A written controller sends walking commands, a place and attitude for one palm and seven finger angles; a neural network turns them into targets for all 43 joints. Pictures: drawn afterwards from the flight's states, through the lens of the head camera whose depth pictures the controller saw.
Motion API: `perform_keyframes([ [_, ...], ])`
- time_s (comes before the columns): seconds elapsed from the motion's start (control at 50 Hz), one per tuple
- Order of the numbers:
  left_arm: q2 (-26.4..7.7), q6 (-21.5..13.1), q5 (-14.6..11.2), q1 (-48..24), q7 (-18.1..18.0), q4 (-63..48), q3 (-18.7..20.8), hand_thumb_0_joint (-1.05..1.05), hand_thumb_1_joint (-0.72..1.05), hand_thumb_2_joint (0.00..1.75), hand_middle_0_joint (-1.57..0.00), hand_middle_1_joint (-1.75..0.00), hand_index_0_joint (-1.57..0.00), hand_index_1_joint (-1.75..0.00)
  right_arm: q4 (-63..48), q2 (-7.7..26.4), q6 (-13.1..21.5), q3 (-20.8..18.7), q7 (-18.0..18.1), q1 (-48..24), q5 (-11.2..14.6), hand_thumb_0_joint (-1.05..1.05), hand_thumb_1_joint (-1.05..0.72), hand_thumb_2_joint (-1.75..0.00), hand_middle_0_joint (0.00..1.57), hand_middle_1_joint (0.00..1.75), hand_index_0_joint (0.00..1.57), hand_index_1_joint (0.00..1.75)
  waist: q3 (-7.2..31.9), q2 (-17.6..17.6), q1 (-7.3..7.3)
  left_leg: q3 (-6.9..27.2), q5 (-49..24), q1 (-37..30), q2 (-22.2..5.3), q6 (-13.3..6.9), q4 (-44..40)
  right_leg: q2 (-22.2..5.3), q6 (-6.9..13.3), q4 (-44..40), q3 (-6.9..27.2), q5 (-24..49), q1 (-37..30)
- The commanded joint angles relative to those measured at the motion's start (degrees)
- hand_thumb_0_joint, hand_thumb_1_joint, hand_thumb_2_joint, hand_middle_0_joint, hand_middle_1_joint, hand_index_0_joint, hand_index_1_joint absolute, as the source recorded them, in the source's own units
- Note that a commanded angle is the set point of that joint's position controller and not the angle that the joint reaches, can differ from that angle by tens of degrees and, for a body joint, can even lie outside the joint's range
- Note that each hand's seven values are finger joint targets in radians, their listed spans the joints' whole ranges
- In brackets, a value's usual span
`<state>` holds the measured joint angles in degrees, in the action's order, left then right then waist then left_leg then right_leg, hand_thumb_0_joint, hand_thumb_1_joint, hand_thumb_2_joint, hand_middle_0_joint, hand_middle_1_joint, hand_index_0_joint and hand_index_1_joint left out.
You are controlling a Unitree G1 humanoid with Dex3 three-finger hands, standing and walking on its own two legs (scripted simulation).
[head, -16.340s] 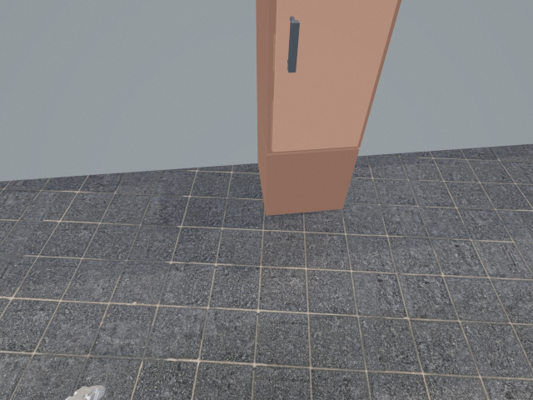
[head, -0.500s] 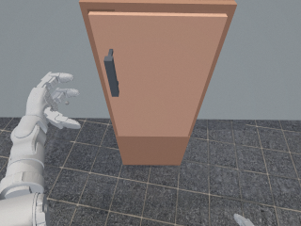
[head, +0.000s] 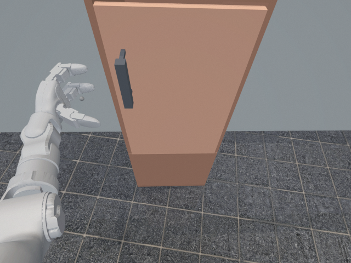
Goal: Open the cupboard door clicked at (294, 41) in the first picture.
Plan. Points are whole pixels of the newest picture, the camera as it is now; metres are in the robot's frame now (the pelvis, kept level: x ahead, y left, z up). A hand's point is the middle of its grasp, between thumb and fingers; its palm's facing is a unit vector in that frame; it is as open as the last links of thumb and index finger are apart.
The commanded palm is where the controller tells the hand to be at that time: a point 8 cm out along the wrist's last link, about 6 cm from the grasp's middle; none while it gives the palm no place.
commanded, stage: move the hooked fingers beside the handle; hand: left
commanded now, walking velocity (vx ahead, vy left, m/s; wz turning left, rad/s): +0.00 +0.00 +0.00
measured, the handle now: (125, 80) +0.53 +0.12 +0.10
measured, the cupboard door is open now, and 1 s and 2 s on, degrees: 0 0 0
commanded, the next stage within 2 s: slide the fingers in behind the handle in 1.10 s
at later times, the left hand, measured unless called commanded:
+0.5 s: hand (96, 85) +0.50 +0.19 +0.11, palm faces +0.01 -1.00 +0.01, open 13.9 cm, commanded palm +0.47 +0.24 +0.11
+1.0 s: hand (96, 90) +0.49 +0.19 +0.11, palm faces +0.02 -1.00 +0.01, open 14.0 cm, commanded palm +0.46 +0.23 +0.11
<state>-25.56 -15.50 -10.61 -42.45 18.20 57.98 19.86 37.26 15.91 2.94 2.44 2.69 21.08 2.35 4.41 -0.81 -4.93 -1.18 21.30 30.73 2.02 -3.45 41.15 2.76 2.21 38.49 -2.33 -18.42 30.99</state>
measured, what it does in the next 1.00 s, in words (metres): stands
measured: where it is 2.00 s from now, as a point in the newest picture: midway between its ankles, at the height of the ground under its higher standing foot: outside the picture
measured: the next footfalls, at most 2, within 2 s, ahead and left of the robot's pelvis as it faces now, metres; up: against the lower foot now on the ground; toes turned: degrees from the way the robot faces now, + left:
none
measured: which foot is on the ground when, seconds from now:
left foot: down 0.00-1.00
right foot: down 0.00-1.00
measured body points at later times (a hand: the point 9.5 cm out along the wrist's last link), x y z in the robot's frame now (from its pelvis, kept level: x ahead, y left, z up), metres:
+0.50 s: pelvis +0.00 +0.00 -0.01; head +0.09 +0.01 +0.43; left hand +0.50 +0.24 +0.11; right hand -0.02 -0.26 -0.12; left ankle -0.01 +0.08 -0.72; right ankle +0.00 -0.10 -0.72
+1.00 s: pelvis +0.00 +0.00 -0.01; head +0.08 +0.01 +0.44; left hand +0.48 +0.24 +0.11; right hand +0.05 -0.27 -0.12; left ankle -0.01 +0.08 -0.72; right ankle +0.00 -0.10 -0.72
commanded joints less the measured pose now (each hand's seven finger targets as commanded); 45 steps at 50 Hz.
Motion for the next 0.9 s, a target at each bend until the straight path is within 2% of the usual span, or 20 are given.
perform_keyframes([
  [0.0,-14.66,-4.19,0.09,-27.01,-0.71,-8.44,2.30,0.00,-0.50,0.30,-0.30,-1.20,-0.30,-1.20,-4.45,9.36,0.59,-3.35,0.36,5.33,-0.13,0.00,-0.90,-0.90,0.20,0.30,0.20,0.30,18.98,-3.83,-0.77,4.17,-22.03,-10.83,-2.12,2.01,-3.34,-0.87,-0.26,-1.87,2.07,18.58,-6.00],
  [0.02,-12.99,-4.23,0.46,-28.83,-0.77,-7.85,0.81,0.00,-0.50,0.30,-0.30,-1.20,-0.30,-1.20,-4.30,9.18,0.47,-3.37,0.21,5.53,-0.24,0.00,-0.90,-0.90,0.20,0.30,0.20,0.30,18.57,-4.31,-1.61,4.11,-21.30,-10.87,-2.10,1.89,-3.10,-0.81,-0.33,-1.90,2.00,17.96,-4.81],
  [0.04,-15.21,-4.38,0.73,-29.34,-1.07,-6.27,2.62,0.00,-0.50,0.30,-0.30,-1.20,-0.30,-1.20,-4.10,9.67,0.17,-3.52,0.28,6.34,-0.36,0.00,-0.90,-0.90,0.20,0.30,0.20,0.30,18.44,-1.66,-1.57,4.52,-21.53,-10.11,-2.24,1.72,-2.71,-0.69,-0.26,-1.58,1.91,17.91,-4.75],
  [0.12,-16.37,-5.82,1.78,-35.49,-1.96,-5.50,2.45,0.00,-0.50,0.30,-0.30,-1.20,-0.30,-1.20,-3.48,9.79,-0.31,-3.46,0.20,7.34,-0.72,0.00,-0.90,-0.90,0.20,0.30,0.20,0.30,20.36,-5.42,-2.56,5.00,-19.18,-10.40,-2.24,2.06,-2.25,-0.60,-0.21,-1.14,2.11,15.32,-2.68],
  [0.16,-16.59,-6.51,1.92,-36.51,-2.35,-4.78,2.77,0.00,-0.50,0.30,-0.30,-1.20,-0.30,-1.20,-3.33,10.00,-0.48,-3.58,0.05,8.17,-0.99,0.00,-0.90,-0.90,0.20,0.30,0.20,0.30,23.19,-4.46,-2.90,5.43,-21.59,-11.71,-2.40,2.17,-1.52,-0.29,-0.34,-0.56,2.02,16.40,-2.60],
  [0.22,-15.43,-6.53,2.55,-38.04,-2.74,-1.51,1.92,0.00,-0.50,0.30,-0.30,-1.20,-0.30,-1.20,-2.53,10.06,-0.84,-3.62,-0.24,9.32,-1.23,0.00,-0.90,-0.90,0.20,0.30,0.20,0.30,21.95,-5.27,-3.76,5.35,-20.65,-10.76,-2.51,2.21,-1.02,-0.15,-0.41,-0.44,1.89,15.35,-0.61],
  [0.26,-17.29,-6.42,3.06,-38.29,-3.25,0.12,3.06,0.00,-0.50,0.30,-0.30,-1.20,-0.30,-1.20,-2.52,10.42,-1.30,-3.56,-0.31,10.15,-1.49,0.00,-0.90,-0.90,0.20,0.30,0.20,0.30,22.36,-4.36,-3.68,5.69,-21.60,-10.05,-2.56,2.17,-0.67,-0.07,-0.40,-0.04,1.78,15.85,-0.48],
  [0.28,-15.23,-6.01,3.20,-38.99,-3.46,0.73,1.62,0.00,-0.50,0.30,-0.30,-1.20,-0.30,-1.20,-2.53,10.23,-1.41,-3.44,-0.49,10.51,-1.61,0.00,-0.90,-0.90,0.20,0.30,0.20,0.30,22.21,-4.74,-4.35,5.49,-21.56,-10.03,-2.55,2.09,-0.61,-0.01,-0.52,-0.03,1.65,15.83,0.28],
  [0.36,-19.87,-6.43,3.92,-35.56,-3.95,0.32,5.46,0.00,-0.50,0.30,-0.30,-1.20,-0.30,-1.20,-3.81,10.50,-2.38,-3.54,-0.83,11.56,-1.98,0.00,-0.90,-0.90,0.20,0.30,0.20,0.30,24.92,-4.99,-2.17,4.89,-23.97,-8.44,-2.40,2.08,0.02,0.00,-0.38,1.00,1.91,18.40,-2.72],
  [0.38,-17.82,-6.31,3.85,-34.55,-3.80,0.47,4.19,0.00,-0.50,0.30,-0.30,-1.20,-0.30,-1.20,-4.19,10.19,-2.67,-3.53,-1.02,11.56,-1.99,0.00,-0.90,-0.90,0.20,0.30,0.20,0.30,24.95,-4.55,-2.47,4.54,-24.40,-8.70,-2.40,1.90,0.17,0.14,-0.46,0.97,1.88,19.31,-2.95],
  [0.44,-19.85,-6.48,3.69,-32.33,-3.44,-1.24,6.06,0.00,-0.50,0.30,-0.30,-1.20,-0.30,-1.20,-5.11,10.39,-3.60,-3.88,-1.10,12.01,-1.88,0.00,-0.90,-0.90,0.20,0.30,0.20,0.30,25.61,-3.64,-1.72,4.35,-25.98,-8.50,-2.51,1.68,0.46,0.33,-0.42,1.21,1.88,20.74,-4.18],
  [0.46,-16.88,-6.30,3.60,-33.77,-3.07,-2.07,3.16,0.00,-0.50,0.30,-0.30,-1.20,-0.30,-1.20,-5.05,10.01,-3.76,-3.74,-1.14,11.41,-1.66,0.00,-0.90,-0.90,0.20,0.30,0.20,0.30,24.21,-4.76,-2.83,4.24,-25.50,-9.01,-2.65,1.76,0.23,0.32,-0.59,0.72,1.78,20.16,-2.68],
  [0.48,-16.31,-6.42,3.23,-34.52,-2.92,-3.11,3.22,0.00,-0.50,0.30,-0.30,-1.20,-0.30,-1.20,-4.84,9.86,-3.77,-3.88,-1.17,11.39,-1.71,0.00,-0.90,-0.90,0.20,0.30,0.20,0.30,23.73,-5.64,-2.63,4.08,-24.36,-9.21,-2.59,1.74,0.25,0.34,-0.58,0.45,1.93,19.54,-2.47],
  [0.56,-17.18,-7.12,2.13,-34.61,-2.85,-7.68,4.21,0.00,-0.50,0.30,-0.30,-1.20,-0.30,-1.20,-5.02,9.81,-3.78,-4.01,-1.05,10.95,-1.52,0.00,-0.90,-0.90,0.20,0.30,0.20,0.30,26.49,-6.79,-2.24,4.35,-26.73,-11.85,-2.75,1.83,0.36,0.49,-0.45,0.45,1.99,20.91,-3.57],
  [0.62,-16.45,-6.12,2.68,-34.54,-3.26,-3.74,3.11,0.00,-0.50,0.30,-0.30,-1.20,-0.30,-1.20,-4.20,9.76,-3.82,-3.85,-0.77,10.51,-1.26,0.00,-0.90,-0.90,0.20,0.30,0.20,0.30,20.63,-3.62,-3.59,3.97,-20.80,-7.76,-2.65,1.27,-0.17,0.39,-0.65,-0.38,2.09,18.20,-2.27],
  [0.64,-15.45,-6.31,2.57,-36.39,-3.32,-4.91,2.23,0.00,-0.50,0.30,-0.30,-1.20,-0.30,-1.20,-4.25,9.57,-3.64,-3.74,-0.68,10.43,-1.26,0.00,-0.90,-0.90,0.20,0.30,0.20,0.30,20.50,-5.34,-3.75,4.14,-21.34,-8.64,-2.48,1.30,-0.26,0.28,-0.48,-0.25,1.93,18.31,-2.01],
  [0.66,-17.28,-6.61,2.82,-36.07,-3.64,-6.43,3.83,0.00,-0.50,0.30,-0.30,-1.20,-0.30,-1.20,-4.30,9.78,-3.46,-3.92,-0.72,10.62,-1.45,0.00,-0.90,-0.90,0.20,0.30,0.20,0.30,23.71,-6.78,-2.77,4.45,-23.00,-10.39,-2.53,1.61,-0.11,0.25,-0.40,0.18,2.01,18.81,-2.54],
  [0.7,-15.84,-6.97,2.74,-34.88,-3.79,-7.90,2.88,0.00,-0.50,0.30,-0.30,-1.20,-0.30,-1.20,-4.38,9.37,-3.25,-3.88,-0.93,10.21,-1.44,0.00,-0.90,-0.90,0.20,0.30,0.20,0.30,25.98,-7.58,-2.59,4.62,-26.43,-12.73,-2.70,2.01,0.43,0.27,-0.35,0.57,1.81,20.47,-2.81],
  [0.82,-12.39,-5.02,2.11,-30.17,-3.73,-3.54,1.09,0.00,-0.50,0.30,-0.30,-1.20,-0.30,-1.20,-5.10,9.25,-3.53,-3.81,-1.28,9.06,-0.99,0.00,-0.90,-0.90,0.20,0.30,0.20,0.30,20.70,-2.90,-2.61,3.68,-23.79,-8.64,-2.44,1.46,0.08,0.19,-0.62,0.07,1.88,20.84,-3.16],
  [0.88,-14.09,-5.53,2.45,-32.60,-4.31,-6.12,2.24,0.00,-0.50,0.30,-0.30,-1.20,-0.30,-1.20,-5.59,9.23,-3.51,-3.77,-1.18,8.79,-1.11,0.00,-0.90,-0.90,0.20,0.30,0.20,0.30,22.54,-4.46,-2.23,3.74,-24.34,-9.45,-2.22,1.53,0.24,-0.03,-0.53,0.50,2.09,21.32,-3.81],
])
